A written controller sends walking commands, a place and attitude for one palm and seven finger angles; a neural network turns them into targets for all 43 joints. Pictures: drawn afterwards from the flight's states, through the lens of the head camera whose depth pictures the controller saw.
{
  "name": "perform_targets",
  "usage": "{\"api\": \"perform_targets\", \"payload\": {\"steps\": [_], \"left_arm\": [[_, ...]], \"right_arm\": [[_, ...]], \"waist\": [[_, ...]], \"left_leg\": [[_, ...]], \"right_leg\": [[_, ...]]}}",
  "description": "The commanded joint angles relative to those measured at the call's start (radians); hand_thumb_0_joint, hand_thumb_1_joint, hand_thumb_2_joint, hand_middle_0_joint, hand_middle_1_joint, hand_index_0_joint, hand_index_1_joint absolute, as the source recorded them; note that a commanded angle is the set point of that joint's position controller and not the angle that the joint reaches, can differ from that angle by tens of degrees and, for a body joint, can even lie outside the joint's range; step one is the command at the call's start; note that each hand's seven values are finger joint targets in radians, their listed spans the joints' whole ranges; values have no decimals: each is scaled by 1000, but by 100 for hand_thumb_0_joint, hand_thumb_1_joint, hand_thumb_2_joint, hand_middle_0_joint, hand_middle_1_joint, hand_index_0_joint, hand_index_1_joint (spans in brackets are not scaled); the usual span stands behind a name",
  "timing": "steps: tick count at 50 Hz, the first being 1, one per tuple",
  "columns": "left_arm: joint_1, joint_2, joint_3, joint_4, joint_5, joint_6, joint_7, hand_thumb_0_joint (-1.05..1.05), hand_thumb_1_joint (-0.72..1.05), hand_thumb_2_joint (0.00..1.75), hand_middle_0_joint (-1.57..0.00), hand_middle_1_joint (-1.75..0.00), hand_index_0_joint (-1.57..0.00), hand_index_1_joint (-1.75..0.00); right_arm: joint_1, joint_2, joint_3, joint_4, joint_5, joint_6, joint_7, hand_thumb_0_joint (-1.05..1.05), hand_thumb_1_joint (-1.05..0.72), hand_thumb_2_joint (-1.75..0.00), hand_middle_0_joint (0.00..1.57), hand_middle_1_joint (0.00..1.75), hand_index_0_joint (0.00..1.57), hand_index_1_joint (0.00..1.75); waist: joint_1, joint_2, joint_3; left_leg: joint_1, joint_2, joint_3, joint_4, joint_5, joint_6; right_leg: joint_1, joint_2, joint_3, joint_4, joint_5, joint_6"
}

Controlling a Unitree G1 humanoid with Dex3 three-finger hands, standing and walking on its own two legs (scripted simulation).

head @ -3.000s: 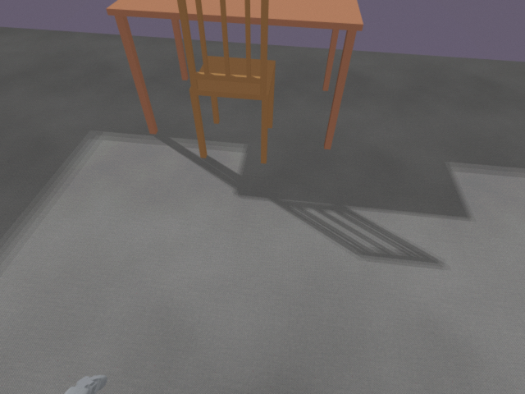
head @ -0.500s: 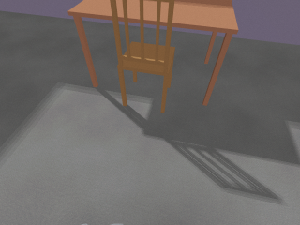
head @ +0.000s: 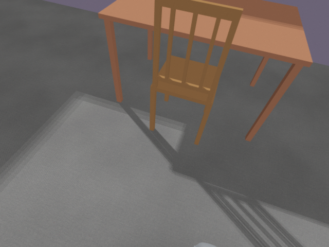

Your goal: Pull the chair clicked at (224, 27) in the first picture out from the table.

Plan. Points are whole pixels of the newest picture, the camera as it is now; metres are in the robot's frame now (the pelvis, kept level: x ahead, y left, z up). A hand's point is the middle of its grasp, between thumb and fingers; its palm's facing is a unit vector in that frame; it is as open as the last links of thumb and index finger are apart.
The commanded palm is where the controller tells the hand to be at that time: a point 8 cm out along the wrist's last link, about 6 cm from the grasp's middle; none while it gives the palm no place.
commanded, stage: walk to a spot facing it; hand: left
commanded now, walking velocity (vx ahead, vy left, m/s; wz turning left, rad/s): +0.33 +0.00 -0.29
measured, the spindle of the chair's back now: (188, 52) +0.98 -0.04 -0.06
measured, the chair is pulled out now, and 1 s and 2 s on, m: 0.00 0.00 0.00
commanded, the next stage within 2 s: turn to face it in 0.20 s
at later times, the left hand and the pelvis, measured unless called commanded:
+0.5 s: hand (140, 186) +0.32 +0.10 -0.17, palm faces -0.16 -0.96 -0.22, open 7.4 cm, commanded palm none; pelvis +0.19 -0.06 -0.02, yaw -9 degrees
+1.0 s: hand (133, 176) +0.35 +0.13 -0.18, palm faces -0.15 -0.98 -0.14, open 7.4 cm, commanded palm none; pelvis +0.33 -0.04 +0.01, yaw -13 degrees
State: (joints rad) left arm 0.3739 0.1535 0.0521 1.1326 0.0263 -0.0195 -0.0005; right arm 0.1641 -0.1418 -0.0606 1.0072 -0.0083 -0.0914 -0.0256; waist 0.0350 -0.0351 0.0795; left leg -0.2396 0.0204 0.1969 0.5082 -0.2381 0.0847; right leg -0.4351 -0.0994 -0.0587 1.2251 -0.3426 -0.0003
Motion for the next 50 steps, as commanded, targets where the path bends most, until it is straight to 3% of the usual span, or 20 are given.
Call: {"api": "perform_targets", "payload": {"steps": [1,7,15,17,19,20,21,22,23,26,29,37,39,41,42,43,44,45,46,50], "left_arm": [[47,17,14,-57,8,4,-6,0,90,90,-20,-30,-20,-30],[-80,37,23,-113,4,23,-15,0,90,90,-20,-30,-20,-30],[-307,37,12,-206,-1,12,-24,0,90,90,-20,-30,-20,-30],[-258,39,11,-200,-1,4,-19,0,90,90,-20,-30,-20,-30],[-77,74,19,-150,5,-10,-15,0,90,90,-20,-30,-20,-30],[44,130,33,-113,8,-25,-7,0,90,90,-20,-30,-20,-30],[127,238,59,-96,9,-39,5,0,90,90,-20,-30,-20,-30],[159,289,61,-85,-19,-38,9,0,90,90,-20,-30,-20,-30],[91,264,58,-100,-23,-30,17,0,90,90,-20,-30,-20,-30],[-83,153,29,-138,-20,-34,26,0,90,90,-20,-30,-20,-30],[-131,127,19,-138,-7,-40,23,0,90,90,-20,-30,-20,-30],[-66,165,33,-111,-1,-35,5,0,90,90,-20,-30,-20,-30],[-60,168,35,-105,-3,-32,2,0,90,90,-20,-30,-20,-30],[-68,150,34,-107,-8,-24,0,0,90,90,-20,-30,-20,-30],[-66,117,25,-112,-12,-21,-4,0,90,90,-20,-30,-20,-30],[-82,65,15,-139,-17,-21,-12,0,90,90,-20,-30,-20,-30],[-128,67,16,-170,-10,-29,-11,0,90,90,-20,-30,-20,-30],[-143,98,23,-176,-1,-23,-11,0,90,90,-20,-30,-20,-30],[-137,98,24,-155,6,-20,-13,0,90,90,-20,-30,-20,-30],[-71,55,20,-111,1,-16,-24,0,90,90,-20,-30,-20,-30]], "right_arm": [[162,-88,-2,25,-8,-4,1,0,-90,-90,20,30,20,30],[225,-100,6,54,-3,-8,-3,0,-90,-90,20,30,20,30],[334,-121,2,102,-23,7,-8,0,-90,-90,20,30,20,30],[316,-138,2,103,-22,14,-11,0,-90,-90,20,30,20,30],[276,-166,-4,92,-11,20,-10,0,-90,-90,20,30,20,30],[265,-157,-2,83,-3,23,-3,0,-90,-90,20,30,20,30],[317,-96,3,63,11,20,3,0,-90,-90,20,30,20,30],[316,-89,9,51,13,23,-3,0,-90,-90,20,30,20,30],[271,-84,5,46,11,28,-8,0,-90,-90,20,30,20,30],[201,-54,7,43,-11,54,8,0,-90,-90,20,30,20,30],[265,-36,8,67,-20,78,14,0,-90,-90,20,30,20,30],[104,-56,3,-6,-15,59,35,0,-90,-90,20,30,20,30],[102,-63,2,-6,-15,50,34,0,-90,-90,20,30,20,30],[175,-74,3,20,-15,38,28,0,-90,-90,20,30,20,30],[232,-113,-1,38,-16,31,21,0,-90,-90,20,30,20,30],[322,-192,-19,54,-27,28,15,0,-90,-90,20,30,20,30],[367,-229,-25,48,-28,36,11,0,-90,-90,20,30,20,30],[312,-219,-21,31,-23,43,8,0,-90,-90,20,30,20,30],[270,-166,-6,25,-22,35,4,0,-90,-90,20,30,20,30],[217,-101,14,23,-9,5,-7,0,-90,-90,20,30,20,30]], "waist": [[-14,108,-21],[-19,116,48],[-88,117,87],[-60,136,49],[20,135,-78],[74,53,-160],[84,-172,-307],[67,-196,-384],[55,-85,-292],[-21,-23,-111],[-78,-40,-83],[-23,-95,-32],[-28,-81,-24],[-64,-11,-10],[-88,107,-23],[-122,329,-9],[-131,361,17],[-109,277,53],[-93,226,70],[-35,83,8]], "left_leg": [[56,265,-200,-339,153,53],[141,263,-120,-364,246,42],[270,304,-40,-261,515,55],[284,309,-4,-151,737,45],[262,276,36,66,802,5],[131,230,50,266,644,-35],[-136,98,70,579,32,-92],[-238,10,-53,817,-400,-110],[-276,60,-147,855,-348,-95],[-271,134,-177,778,-167,-98],[-192,127,-143,612,-109,-118],[-148,89,-115,226,-103,-104],[-88,67,-96,124,-76,-101],[101,45,-75,-16,-34,-97],[213,97,-168,-99,-106,-79],[263,292,-446,-250,-266,-3],[230,418,-622,-376,-326,80],[128,431,-619,-404,-419,106],[96,371,-548,-409,-366,85],[147,262,-267,-348,134,62]], "right_leg": [[-132,-47,47,-21,126,13],[-269,-43,49,-137,226,23],[-203,0,-49,-490,140,-21],[-92,47,-81,-557,112,-45],[151,97,-108,-651,196,-58],[374,54,-58,-719,386,-71],[648,-221,289,-711,769,-187],[698,-351,477,-781,1017,-306],[607,-330,399,-812,889,-328],[269,-216,277,-928,483,-230],[139,-146,150,-982,336,-183],[166,-149,220,-1046,-32,-199],[174,-136,212,-1018,-56,-183],[55,-84,161,-930,-129,-145],[-33,-27,124,-803,-127,-113],[-170,83,2,-542,-129,-63],[-238,108,-30,-319,-193,-47],[-230,48,28,-218,-175,-57],[-237,34,46,-149,-98,-51],[-188,4,39,-124,99,-15]]}}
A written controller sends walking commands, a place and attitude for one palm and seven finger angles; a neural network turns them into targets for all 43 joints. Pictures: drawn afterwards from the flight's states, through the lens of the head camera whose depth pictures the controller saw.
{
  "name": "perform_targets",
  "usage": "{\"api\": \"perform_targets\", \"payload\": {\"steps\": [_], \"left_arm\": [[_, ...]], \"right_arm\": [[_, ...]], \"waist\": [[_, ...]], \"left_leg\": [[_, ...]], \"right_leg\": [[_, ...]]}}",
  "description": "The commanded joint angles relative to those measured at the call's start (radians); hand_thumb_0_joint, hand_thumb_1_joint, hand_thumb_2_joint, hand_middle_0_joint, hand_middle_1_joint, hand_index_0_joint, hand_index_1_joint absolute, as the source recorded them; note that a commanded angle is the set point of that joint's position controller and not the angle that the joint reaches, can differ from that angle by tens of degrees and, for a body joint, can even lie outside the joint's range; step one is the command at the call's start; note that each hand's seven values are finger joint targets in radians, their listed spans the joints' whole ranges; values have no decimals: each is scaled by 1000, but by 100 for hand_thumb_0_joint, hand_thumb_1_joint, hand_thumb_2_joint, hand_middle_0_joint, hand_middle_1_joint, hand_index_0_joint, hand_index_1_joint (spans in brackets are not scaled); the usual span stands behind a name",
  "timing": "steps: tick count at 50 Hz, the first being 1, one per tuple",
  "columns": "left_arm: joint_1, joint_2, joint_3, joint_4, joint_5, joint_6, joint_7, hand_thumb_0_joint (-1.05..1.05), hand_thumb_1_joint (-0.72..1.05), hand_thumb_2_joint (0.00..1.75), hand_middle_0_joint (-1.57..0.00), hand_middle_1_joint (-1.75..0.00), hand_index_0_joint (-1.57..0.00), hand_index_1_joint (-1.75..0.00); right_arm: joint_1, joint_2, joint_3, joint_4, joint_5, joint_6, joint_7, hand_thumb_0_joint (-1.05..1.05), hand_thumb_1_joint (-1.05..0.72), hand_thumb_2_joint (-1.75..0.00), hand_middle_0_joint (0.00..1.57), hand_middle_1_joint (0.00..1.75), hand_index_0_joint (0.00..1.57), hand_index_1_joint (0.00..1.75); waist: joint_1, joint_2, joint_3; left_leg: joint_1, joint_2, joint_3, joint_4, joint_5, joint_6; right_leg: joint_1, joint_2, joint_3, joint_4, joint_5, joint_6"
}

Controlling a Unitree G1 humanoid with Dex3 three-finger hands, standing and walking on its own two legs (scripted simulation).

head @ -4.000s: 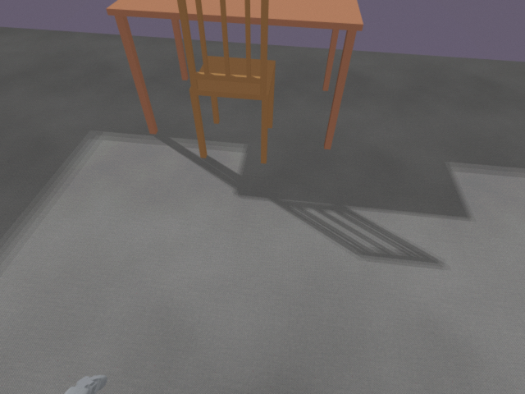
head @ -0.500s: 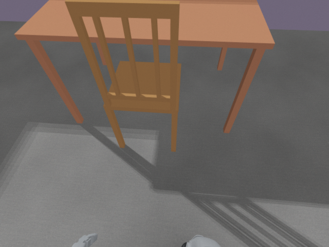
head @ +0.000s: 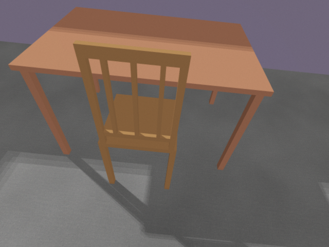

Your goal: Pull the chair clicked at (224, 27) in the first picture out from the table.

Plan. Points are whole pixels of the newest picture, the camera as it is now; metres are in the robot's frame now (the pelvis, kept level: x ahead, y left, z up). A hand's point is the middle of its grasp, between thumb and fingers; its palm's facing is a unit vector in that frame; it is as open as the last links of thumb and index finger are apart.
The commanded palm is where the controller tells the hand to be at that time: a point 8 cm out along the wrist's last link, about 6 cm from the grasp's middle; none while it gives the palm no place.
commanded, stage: take the last steps up to it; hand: left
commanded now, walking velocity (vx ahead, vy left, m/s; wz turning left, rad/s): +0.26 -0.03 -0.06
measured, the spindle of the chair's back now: (135, 103) +0.64 +0.15 -0.06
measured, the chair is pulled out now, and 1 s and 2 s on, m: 0.00 0.00 0.00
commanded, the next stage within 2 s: come to a stop and stand still in 0.30 s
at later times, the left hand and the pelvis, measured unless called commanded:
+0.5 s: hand (124, 225) +0.22 +0.12 -0.16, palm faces +0.02 -0.97 -0.24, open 7.2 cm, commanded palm none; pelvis +0.15 -0.06 +0.00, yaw -1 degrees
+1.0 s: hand (106, 244) +0.17 +0.17 -0.18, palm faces -0.01 -0.97 -0.23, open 7.4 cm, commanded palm none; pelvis +0.15 -0.03 +0.00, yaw -3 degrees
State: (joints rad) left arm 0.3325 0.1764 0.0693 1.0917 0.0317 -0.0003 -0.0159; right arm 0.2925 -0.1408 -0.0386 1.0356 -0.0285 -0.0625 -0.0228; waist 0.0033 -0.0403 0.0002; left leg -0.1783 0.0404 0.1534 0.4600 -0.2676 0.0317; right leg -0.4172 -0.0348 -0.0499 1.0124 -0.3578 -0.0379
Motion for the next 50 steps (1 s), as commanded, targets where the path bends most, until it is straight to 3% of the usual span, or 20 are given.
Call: {"api": "perform_targets", "payload": {"steps": [1,10,12,13,14,15,16,17,18,21,23,31,33,35,37,38,39,42,45,50], "left_arm": [[-27,28,1,-71,-6,-31,-6,0,90,90,-20,-30,-20,-30],[-160,14,-11,-117,-12,-29,-2,0,90,90,-20,-30,-20,-30],[-109,18,-5,-100,-10,-35,1,0,90,90,-20,-30,-20,-30],[-28,33,-2,-70,-8,-41,3,0,90,90,-20,-30,-20,-30],[78,77,8,-37,-5,-53,8,0,90,90,-20,-30,-20,-30],[170,165,28,-11,1,-65,21,0,90,90,-20,-30,-20,-30],[231,238,38,-3,-15,-65,24,0,90,90,-20,-30,-20,-30],[182,209,29,-15,-23,-59,31,0,90,90,-20,-30,-20,-30],[107,176,25,-21,-20,-63,33,0,90,90,-20,-30,-20,-30],[-34,65,-10,-61,-18,-65,46,0,90,90,-20,-30,-20,-30],[-74,55,-22,-67,-11,-62,52,0,90,90,-20,-30,-20,-30],[-65,149,6,-74,-6,-10,66,0,90,90,-20,-30,-20,-30],[-82,155,7,-78,-9,-2,66,0,90,90,-20,-30,-20,-30],[-83,130,2,-77,-16,7,63,0,90,90,-20,-30,-20,-30],[-39,63,-16,-90,-25,21,67,0,90,90,-20,-30,-20,-30],[-36,63,-19,-83,-24,25,69,0,90,90,-20,-30,-20,-30],[-40,68,-15,-70,-20,36,68,0,90,90,-20,-30,-20,-30],[-12,82,-10,-53,-15,40,61,0,90,90,-20,-30,-20,-30],[-21,81,-15,-59,-15,43,52,0,90,90,-20,-30,-20,-30],[-37,62,-27,-63,-16,41,45,0,90,90,-20,-30,-20,-30]], "right_arm": [[105,-114,-7,1,12,-27,-11,0,-90,-90,20,30,20,30],[162,-130,-19,67,1,-7,-7,0,-90,-90,20,30,20,30],[151,-131,-20,72,2,-1,-7,0,-90,-90,20,30,20,30],[142,-132,-19,75,6,3,-6,0,-90,-90,20,30,20,30],[139,-119,-17,74,14,0,-1,0,-90,-90,20,30,20,30],[161,-66,-10,60,22,-4,7,0,-90,-90,20,30,20,30],[180,-51,-3,38,27,-1,5,0,-90,-90,20,30,20,30],[143,-67,-10,38,24,6,-1,0,-90,-90,20,30,20,30],[106,-46,-11,40,20,8,3,0,-90,-90,20,30,20,30],[88,-26,-4,55,13,28,2,0,-90,-90,20,30,20,30],[126,4,9,75,18,53,-5,0,-90,-90,20,30,20,30],[-20,-68,-13,-4,22,92,-1,0,-90,-90,20,30,20,30],[-11,-74,-17,-8,20,91,-2,0,-90,-90,20,30,20,30],[19,-95,-18,2,17,79,-1,0,-90,-90,20,30,20,30],[-7,-189,-23,-32,9,69,-8,0,-90,-90,20,30,20,30],[-44,-181,-18,-40,6,68,-15,0,-90,-90,20,30,20,30],[-69,-173,-13,-41,6,64,-24,0,-90,-90,20,30,20,30],[-130,-156,-9,-60,8,67,-30,0,-90,-90,20,30,20,30],[-116,-167,-21,-57,13,69,-30,0,-90,-90,20,30,20,30],[-59,-193,-35,-20,7,76,-22,0,-90,-90,20,30,20,30]], "waist": [[-2,109,75],[-40,178,117],[-14,155,94],[24,131,54],[70,54,-12],[95,-146,-99],[87,-263,-165],[83,-136,-114],[61,-185,-75],[-10,-17,20],[-44,-8,4],[8,-110,-4],[-5,-110,3],[-16,-33,-8],[8,245,-14],[12,226,-3],[12,261,2],[25,203,-17],[6,130,-48],[-32,190,-74]], "left_leg": [[96,238,-193,-288,253,117],[123,238,-109,-198,400,134],[77,230,-95,-126,383,112],[52,197,-67,-37,374,87],[-7,149,-32,116,330,54],[-214,56,23,357,60,10],[-314,-28,-20,625,-344,-10],[-339,6,-118,735,-330,0],[-361,33,-131,774,-255,-1],[-292,74,-144,686,-122,-29],[-186,61,-129,514,-115,-58],[-160,15,-117,245,-93,-78],[-77,9,-112,123,3,-75],[59,55,-133,-21,308,-52],[-17,295,-347,-123,716,93],[-48,306,-355,-171,662,139],[-70,292,-360,-190,593,142],[-30,251,-281,-157,525,142],[50,250,-272,-155,458,145],[99,248,-314,-175,294,129]], "right_leg": [[-202,-65,29,79,118,31],[-79,-43,-62,-327,88,18],[53,-14,-84,-406,139,4],[175,12,-106,-474,200,0],[340,-15,-59,-525,263,-12],[541,-215,205,-561,380,-79],[585,-403,449,-692,512,-185],[504,-394,413,-718,469,-225],[427,-350,373,-728,473,-201],[219,-278,152,-736,654,-153],[163,-247,52,-707,850,-126],[236,-279,100,-633,774,-154],[202,-251,91,-595,686,-123],[137,-163,44,-510,469,-44],[145,-13,-46,-335,-51,45],[133,7,1,-204,-203,45],[120,4,51,-110,-211,45],[69,5,88,-31,-132,54],[41,5,71,-85,-123,70],[109,6,40,-333,-145,62]]}}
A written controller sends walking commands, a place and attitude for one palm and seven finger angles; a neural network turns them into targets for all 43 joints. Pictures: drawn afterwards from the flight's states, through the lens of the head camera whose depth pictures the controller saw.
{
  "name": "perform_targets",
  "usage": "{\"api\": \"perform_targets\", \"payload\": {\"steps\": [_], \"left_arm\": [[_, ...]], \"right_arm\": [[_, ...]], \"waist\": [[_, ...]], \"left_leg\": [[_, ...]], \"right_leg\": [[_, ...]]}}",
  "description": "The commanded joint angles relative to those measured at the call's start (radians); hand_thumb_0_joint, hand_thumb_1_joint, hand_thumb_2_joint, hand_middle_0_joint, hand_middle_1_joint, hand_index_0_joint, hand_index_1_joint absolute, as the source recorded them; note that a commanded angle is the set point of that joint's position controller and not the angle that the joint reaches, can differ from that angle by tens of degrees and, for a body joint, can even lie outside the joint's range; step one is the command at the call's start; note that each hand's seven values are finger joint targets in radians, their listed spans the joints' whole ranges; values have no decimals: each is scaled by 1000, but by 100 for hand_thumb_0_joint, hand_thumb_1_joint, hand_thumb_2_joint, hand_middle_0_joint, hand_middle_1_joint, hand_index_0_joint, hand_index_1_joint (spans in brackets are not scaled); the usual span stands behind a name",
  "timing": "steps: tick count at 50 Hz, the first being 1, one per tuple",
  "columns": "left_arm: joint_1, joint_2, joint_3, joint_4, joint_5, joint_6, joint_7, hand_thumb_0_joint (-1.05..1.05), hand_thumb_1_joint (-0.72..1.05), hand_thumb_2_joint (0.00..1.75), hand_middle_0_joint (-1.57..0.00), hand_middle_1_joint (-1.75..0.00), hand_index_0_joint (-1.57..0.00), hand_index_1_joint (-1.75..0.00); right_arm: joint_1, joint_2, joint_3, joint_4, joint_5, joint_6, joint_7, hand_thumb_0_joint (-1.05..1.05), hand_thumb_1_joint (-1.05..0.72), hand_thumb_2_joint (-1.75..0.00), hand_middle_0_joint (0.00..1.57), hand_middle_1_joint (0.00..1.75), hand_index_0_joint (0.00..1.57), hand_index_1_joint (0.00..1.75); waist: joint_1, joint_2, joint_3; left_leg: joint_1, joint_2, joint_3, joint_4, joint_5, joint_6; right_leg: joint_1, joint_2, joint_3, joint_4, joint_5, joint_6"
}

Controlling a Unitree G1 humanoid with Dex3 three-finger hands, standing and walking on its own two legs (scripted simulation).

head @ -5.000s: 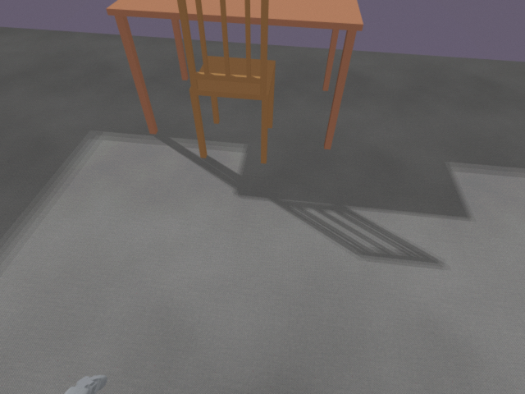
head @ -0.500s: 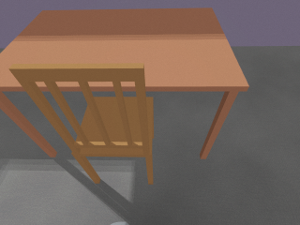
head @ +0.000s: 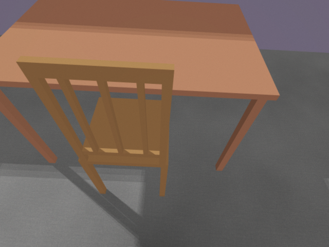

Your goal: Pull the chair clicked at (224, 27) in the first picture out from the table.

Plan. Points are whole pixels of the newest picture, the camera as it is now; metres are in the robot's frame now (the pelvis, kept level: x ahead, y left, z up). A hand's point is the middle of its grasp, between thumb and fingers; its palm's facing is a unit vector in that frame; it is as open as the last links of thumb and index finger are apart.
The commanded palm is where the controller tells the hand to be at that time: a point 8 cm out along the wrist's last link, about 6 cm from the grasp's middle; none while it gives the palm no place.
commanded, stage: come to a stop and stand still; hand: left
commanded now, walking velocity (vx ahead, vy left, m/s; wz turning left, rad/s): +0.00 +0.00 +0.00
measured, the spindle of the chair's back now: (113, 122) +0.48 +0.21 -0.06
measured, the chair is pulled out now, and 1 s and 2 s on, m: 0.00 0.00 0.00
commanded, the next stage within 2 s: look again from close up in 1.18 s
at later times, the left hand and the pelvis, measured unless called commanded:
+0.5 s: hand out of the picture -0.03 +0.08 -0.18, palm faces +0.06 -0.99 -0.14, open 7.4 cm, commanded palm none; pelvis -0.01 -0.06 +0.00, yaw +2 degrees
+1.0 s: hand out of the picture +0.00 +0.12 -0.18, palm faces +0.08 -0.98 -0.20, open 7.4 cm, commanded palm none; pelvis +0.03 -0.04 +0.00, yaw +1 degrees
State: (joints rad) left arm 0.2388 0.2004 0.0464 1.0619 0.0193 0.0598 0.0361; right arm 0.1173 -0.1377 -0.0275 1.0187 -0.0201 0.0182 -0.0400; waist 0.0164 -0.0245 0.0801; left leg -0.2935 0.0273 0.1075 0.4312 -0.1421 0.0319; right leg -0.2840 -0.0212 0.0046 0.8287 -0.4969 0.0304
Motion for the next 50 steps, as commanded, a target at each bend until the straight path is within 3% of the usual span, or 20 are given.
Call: {"api": "perform_targets", "payload": {"steps": [1,3,4,5,6,7,8,10,12,14,15,17,21,32,36,41,45,50], "left_arm": [[81,33,-5,-24,-5,-22,-6,0,90,90,-20,-30,-20,-30],[145,33,-6,8,-2,-27,-3,0,90,90,-20,-30,-20,-30],[163,49,-7,17,1,-33,0,0,90,90,-20,-30,-20,-30],[136,82,-9,16,3,-40,4,0,90,90,-20,-30,-20,-30],[96,110,-13,8,0,-46,4,0,90,90,-20,-30,-20,-30],[52,122,-18,-3,-4,-49,1,0,90,90,-20,-30,-20,-30],[34,109,-18,0,-6,-61,4,0,90,90,-20,-30,-20,-30],[35,76,-31,16,-11,-68,5,0,90,90,-20,-30,-20,-30],[69,63,-33,30,-19,-72,5,0,90,90,-20,-30,-20,-30],[89,54,-33,39,-20,-71,7,0,90,90,-20,-30,-20,-30],[92,56,-31,38,-17,-69,7,0,90,90,-20,-30,-20,-30],[97,56,-30,43,-15,-62,8,0,90,90,-20,-30,-20,-30],[118,38,-27,52,-17,-63,7,0,90,90,-20,-30,-20,-30],[179,-9,-26,82,-20,-71,13,0,90,90,-20,-30,-20,-30],[192,-11,-25,82,-17,-70,17,0,90,90,-20,-30,-20,-30],[203,-8,-23,82,-14,-68,19,0,90,90,-20,-30,-20,-30],[200,0,-24,79,-13,-67,20,0,90,90,-20,-30,-20,-30],[198,21,-22,73,-13,-67,19,0,90,90,-20,-30,-20,-30]], "right_arm": [[117,-199,-47,-1,-2,-2,-1,0,-90,-90,20,30,20,30],[103,-187,-49,5,6,3,5,0,-90,-90,20,30,20,30],[105,-161,-47,8,11,4,8,0,-90,-90,20,30,20,30],[106,-122,-39,10,19,7,12,0,-90,-90,20,30,20,30],[92,-88,-24,7,18,8,16,0,-90,-90,20,30,20,30],[97,-78,-17,8,15,7,23,0,-90,-90,20,30,20,30],[90,-72,-13,19,6,10,23,0,-90,-90,20,30,20,30],[123,-78,-6,53,7,5,20,0,-90,-90,20,30,20,30],[167,-82,3,83,9,-3,16,0,-90,-90,20,30,20,30],[181,-92,6,97,11,-3,13,0,-90,-90,20,30,20,30],[185,-92,6,104,11,0,13,0,-90,-90,20,30,20,30],[196,-82,7,112,9,8,14,0,-90,-90,20,30,20,30],[240,-62,12,130,7,5,7,0,-90,-90,20,30,20,30],[268,-49,14,137,13,-21,-11,0,-90,-90,20,30,20,30],[255,-53,11,134,14,-25,-14,0,-90,-90,20,30,20,30],[225,-55,8,127,15,-25,-15,0,-90,-90,20,30,20,30],[211,-66,10,127,14,-23,-15,0,-90,-90,20,30,20,30],[187,-81,12,118,14,-25,-14,0,-90,-90,20,30,20,30]], "waist": [[-38,177,-164],[-11,147,-153],[-8,91,-138],[-22,-1,-92],[-32,-88,-45],[-47,-81,-27],[-38,-206,18],[-46,-152,55],[-42,-71,33],[-36,-44,45],[-31,-60,74],[-32,-19,124],[-33,32,130],[-19,29,4],[-16,6,-26],[-15,7,-21],[-15,-27,-6],[-11,6,-21]], "left_leg": [[202,244,-261,-144,130,116],[119,192,-223,-121,-31,63],[75,142,-181,-92,-105,20],[18,88,-142,-43,-160,-20],[40,41,-88,1,-183,-50],[97,30,-86,11,-157,-54],[82,35,-91,26,-114,-51],[114,49,-100,3,-28,-47],[135,62,-121,-28,54,-43],[124,68,-129,-37,38,-45],[112,68,-123,-29,8,-47],[108,60,-113,-6,-34,-54],[98,64,-116,-7,-11,-51],[118,81,-121,8,160,-38],[136,82,-118,21,207,-29],[155,84,-111,34,249,-21],[163,81,-111,32,265,-17],[175,79,-112,33,297,-13]], "right_leg": [[14,0,-24,-221,31,-11],[137,6,-54,-418,209,-16],[176,-18,-18,-504,252,-27],[158,-97,91,-561,207,-58],[48,-179,159,-614,134,-90],[-48,-206,166,-637,58,-109],[-75,-175,168,-653,101,-106],[-66,-150,121,-620,224,-97],[-20,-115,84,-582,260,-76],[-9,-102,84,-597,195,-66],[-26,-101,87,-622,140,-65],[-88,-115,110,-653,27,-76],[-71,-102,104,-639,45,-82],[106,-77,34,-528,456,-61],[136,-77,21,-498,552,-53],[134,-77,13,-485,593,-45],[137,-76,10,-482,627,-39],[158,-81,7,-481,629,-37]]}}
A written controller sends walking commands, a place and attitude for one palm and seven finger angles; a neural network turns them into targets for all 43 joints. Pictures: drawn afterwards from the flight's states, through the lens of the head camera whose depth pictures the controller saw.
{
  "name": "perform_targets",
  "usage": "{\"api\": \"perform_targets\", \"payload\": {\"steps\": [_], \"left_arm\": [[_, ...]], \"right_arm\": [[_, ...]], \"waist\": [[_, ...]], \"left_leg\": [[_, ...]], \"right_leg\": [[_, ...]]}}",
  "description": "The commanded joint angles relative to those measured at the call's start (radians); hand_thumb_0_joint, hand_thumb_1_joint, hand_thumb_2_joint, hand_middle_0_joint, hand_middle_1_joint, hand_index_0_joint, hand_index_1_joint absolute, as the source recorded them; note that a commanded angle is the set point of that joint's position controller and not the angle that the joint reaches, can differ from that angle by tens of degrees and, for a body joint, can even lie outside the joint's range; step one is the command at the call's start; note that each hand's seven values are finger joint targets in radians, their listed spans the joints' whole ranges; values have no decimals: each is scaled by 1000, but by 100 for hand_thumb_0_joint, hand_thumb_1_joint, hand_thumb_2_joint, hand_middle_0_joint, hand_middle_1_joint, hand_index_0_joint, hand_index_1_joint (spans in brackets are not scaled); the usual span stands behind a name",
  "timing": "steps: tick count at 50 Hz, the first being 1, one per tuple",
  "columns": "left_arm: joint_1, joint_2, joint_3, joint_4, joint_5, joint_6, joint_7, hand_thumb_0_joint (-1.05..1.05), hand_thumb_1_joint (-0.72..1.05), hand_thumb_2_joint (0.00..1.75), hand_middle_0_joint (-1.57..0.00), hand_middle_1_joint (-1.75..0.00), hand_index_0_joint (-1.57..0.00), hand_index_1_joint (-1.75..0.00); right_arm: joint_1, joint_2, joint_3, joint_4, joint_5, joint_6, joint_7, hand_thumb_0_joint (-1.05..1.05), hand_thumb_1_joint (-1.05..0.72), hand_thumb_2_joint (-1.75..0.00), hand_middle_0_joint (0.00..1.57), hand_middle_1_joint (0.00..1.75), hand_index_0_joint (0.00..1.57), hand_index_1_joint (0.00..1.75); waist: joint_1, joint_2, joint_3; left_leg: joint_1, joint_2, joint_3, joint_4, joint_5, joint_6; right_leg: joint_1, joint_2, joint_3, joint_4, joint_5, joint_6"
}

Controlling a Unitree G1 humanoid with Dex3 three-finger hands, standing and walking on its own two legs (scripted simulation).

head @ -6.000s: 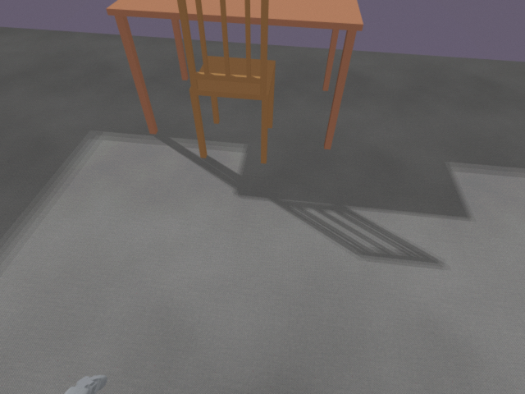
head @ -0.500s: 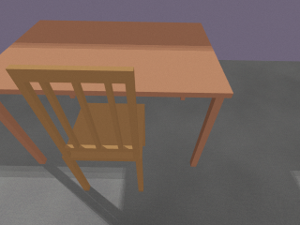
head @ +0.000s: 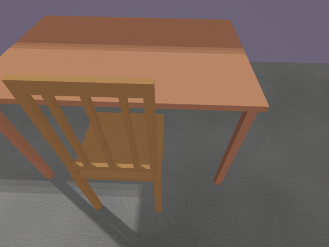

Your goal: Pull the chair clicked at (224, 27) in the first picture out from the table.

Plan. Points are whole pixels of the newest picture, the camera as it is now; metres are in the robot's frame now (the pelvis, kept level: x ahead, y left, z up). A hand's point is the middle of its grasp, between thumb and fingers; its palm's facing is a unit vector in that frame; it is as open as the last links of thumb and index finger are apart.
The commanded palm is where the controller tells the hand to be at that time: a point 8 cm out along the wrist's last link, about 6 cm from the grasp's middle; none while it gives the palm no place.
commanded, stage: come to a stop and stand still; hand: left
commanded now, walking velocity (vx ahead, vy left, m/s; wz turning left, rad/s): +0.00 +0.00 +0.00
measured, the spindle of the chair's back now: (100, 137) +0.45 +0.24 -0.06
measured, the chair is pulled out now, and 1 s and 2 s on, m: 0.00 0.00 0.00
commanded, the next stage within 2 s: look again from close up in 0.18 s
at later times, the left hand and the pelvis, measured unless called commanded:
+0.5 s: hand out of the picture -0.01 +0.20 -0.19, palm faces +0.02 -0.98 -0.21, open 7.4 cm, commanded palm none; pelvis -0.02 +0.03 -0.01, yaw +0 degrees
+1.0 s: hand out of the picture -0.11 +0.24 -0.18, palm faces +0.03 -0.98 -0.19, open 7.4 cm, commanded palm none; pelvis -0.05 +0.06 +0.00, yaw +0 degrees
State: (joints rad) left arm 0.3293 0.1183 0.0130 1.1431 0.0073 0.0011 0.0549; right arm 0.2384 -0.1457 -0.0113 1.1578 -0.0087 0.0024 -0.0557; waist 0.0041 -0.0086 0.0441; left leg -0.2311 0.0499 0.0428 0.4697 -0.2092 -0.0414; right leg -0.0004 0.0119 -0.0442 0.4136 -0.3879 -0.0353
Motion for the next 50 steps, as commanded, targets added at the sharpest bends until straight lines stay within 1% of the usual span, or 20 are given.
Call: {"api": "perform_targets", "payload": {"steps": [1,6,13,14,15,16,17,18,19,21,22,23,24,26,27,31,34,39,45,50], "left_arm": [[104,101,11,-8,-1,-7,0,0,90,90,-20,-30,-20,-30],[92,117,11,-12,-1,-7,-2,0,90,90,-20,-30,-20,-30],[73,124,9,-15,-1,-5,-5,0,90,90,-20,-30,-20,-30],[134,134,-1,-30,27,-57,31,0,90,90,-20,-30,-20,-30],[112,185,16,-63,25,-65,29,0,90,90,-20,-30,-20,-30],[101,190,14,-83,17,-65,22,0,90,90,-20,-30,-20,-30],[82,174,4,-88,9,-65,19,0,90,90,-20,-30,-20,-30],[69,164,4,-111,5,-62,18,0,90,90,-20,-30,-20,-30],[71,157,8,-132,2,-60,17,0,90,90,-20,-30,-20,-30],[80,137,8,-154,5,-37,15,0,90,90,-20,-30,-20,-30],[84,130,8,-156,7,-27,12,0,90,90,-20,-30,-20,-30],[90,133,7,-154,8,-20,9,0,90,90,-20,-30,-20,-30],[90,140,8,-154,10,-17,6,0,90,90,-20,-30,-20,-30],[96,149,6,-156,14,-10,3,0,90,90,-20,-30,-20,-30],[91,151,6,-157,11,-10,2,0,90,90,-20,-30,-20,-30],[74,152,6,-175,13,0,-4,0,90,90,-20,-30,-20,-30],[93,152,7,-174,14,4,-10,0,90,90,-20,-30,-20,-30],[140,153,4,-158,15,-1,-14,0,90,90,-20,-30,-20,-30],[148,154,-2,-140,13,-13,-16,0,90,90,-20,-30,-20,-30],[172,145,-11,-111,13,-18,-16,0,90,90,-20,-30,-20,-30]], "right_arm": [[58,-77,-4,-24,2,-8,2,0,-90,-90,20,30,20,30],[41,-89,-3,-33,2,-8,3,0,-90,-90,20,30,20,30],[31,-98,0,-33,1,-8,6,0,-90,-90,20,30,20,30],[-50,-129,-5,-124,3,-33,25,0,-90,-90,20,30,20,30],[-25,-96,-1,-169,0,-25,33,0,-90,-90,20,30,20,30],[41,-63,-3,-150,-7,-25,26,0,-90,-90,20,30,20,30],[93,-80,-10,-139,-11,-28,23,0,-90,-90,20,30,20,30],[124,-102,-14,-144,-9,-31,24,0,-90,-90,20,30,20,30],[119,-116,-18,-152,-4,-33,23,0,-90,-90,20,30,20,30],[97,-135,-18,-161,-5,-31,20,0,-90,-90,20,30,20,30],[66,-131,-17,-169,-3,-25,19,0,-90,-90,20,30,20,30],[36,-123,-13,-179,-1,-18,21,0,-90,-90,20,30,20,30],[20,-119,-13,-190,-1,-14,25,0,-90,-90,20,30,20,30],[30,-125,-10,-192,-5,-17,30,0,-90,-90,20,30,20,30],[32,-132,-11,-189,-5,-16,30,0,-90,-90,20,30,20,30],[37,-151,-18,-196,-6,-9,36,0,-90,-90,20,30,20,30],[33,-162,-24,-198,-8,-4,40,0,-90,-90,20,30,20,30],[24,-159,-23,-194,-5,-1,43,0,-90,-90,20,30,20,30],[40,-139,-16,-165,3,-6,45,0,-90,-90,20,30,20,30],[42,-137,-13,-140,8,-11,45,0,-90,-90,20,30,20,30]], "waist": [[-1,-4,21],[-1,-2,23],[0,9,35],[23,-8,85],[-21,-62,108],[-36,-94,19],[-55,-131,-47],[-58,-156,-121],[-47,-154,-162],[-22,-28,-95],[-8,37,-30],[4,54,35],[3,55,78],[3,79,69],[2,32,45],[-2,41,69],[8,78,59],[18,47,28],[3,-6,29],[4,12,42]], "left_leg": [[114,55,-47,-11,355,58],[114,52,-47,-16,340,57],[114,55,-66,-49,308,59],[40,34,2,214,335,43],[-90,-19,27,204,64,42],[-62,-35,40,135,-68,69],[-26,-27,26,114,6,77],[9,-10,-1,116,141,88],[44,8,-23,129,265,98],[51,53,-62,115,364,112],[15,64,-85,94,333,113],[-38,59,-101,67,238,110],[-70,45,-99,49,155,102],[-65,39,-111,38,176,106],[-62,45,-119,34,146,107],[-101,47,-159,-65,-127,108],[-127,59,-205,-158,-298,109],[-118,49,-196,-183,-318,107],[-36,34,-154,-134,-182,97],[-25,39,-152,-146,-148,97]], "right_leg": [[-132,-117,56,-67,513,26],[-123,-120,58,-77,513,29],[-129,-119,59,-97,402,22],[-256,-163,151,-104,889,77],[-140,-205,130,-42,1203,75],[-62,-223,115,51,1356,51],[-43,-194,80,109,1306,12],[-17,-166,53,145,1178,0],[-28,-145,49,156,1047,1],[-131,-111,47,129,648,-1],[-178,-95,50,86,443,-4],[-205,-88,63,40,292,-8],[-230,-92,77,15,213,-15],[-216,-86,66,26,188,-14],[-209,-80,63,27,153,-13],[-243,-68,50,15,-47,-7],[-240,-53,30,41,-78,-2],[-228,-67,34,11,-71,-4],[-282,-97,61,-54,-44,2],[-277,-96,61,-60,8,11]]}}
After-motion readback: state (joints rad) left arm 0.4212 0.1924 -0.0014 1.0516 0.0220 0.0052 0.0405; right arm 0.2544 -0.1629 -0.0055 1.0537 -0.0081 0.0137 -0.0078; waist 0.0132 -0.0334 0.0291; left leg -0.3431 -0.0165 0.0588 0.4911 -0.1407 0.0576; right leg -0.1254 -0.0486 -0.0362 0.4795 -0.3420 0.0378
